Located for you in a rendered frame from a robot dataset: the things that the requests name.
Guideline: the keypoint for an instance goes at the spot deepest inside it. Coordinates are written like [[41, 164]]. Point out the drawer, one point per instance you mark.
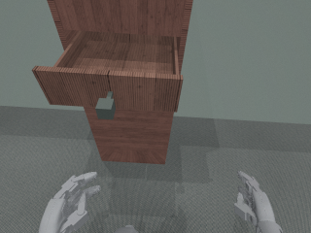
[[142, 71]]

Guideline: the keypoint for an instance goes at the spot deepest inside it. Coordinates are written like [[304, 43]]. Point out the right robot forearm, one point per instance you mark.
[[267, 226]]

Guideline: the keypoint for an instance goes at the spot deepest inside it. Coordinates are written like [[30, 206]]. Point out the robot right hand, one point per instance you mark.
[[257, 207]]

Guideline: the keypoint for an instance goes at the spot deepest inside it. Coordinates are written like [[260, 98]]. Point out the cabinet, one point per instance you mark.
[[133, 136]]

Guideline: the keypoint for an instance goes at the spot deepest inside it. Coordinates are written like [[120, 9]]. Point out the handle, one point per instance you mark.
[[105, 107]]

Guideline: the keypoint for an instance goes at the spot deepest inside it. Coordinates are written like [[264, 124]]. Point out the robot left hand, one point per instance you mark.
[[58, 210]]

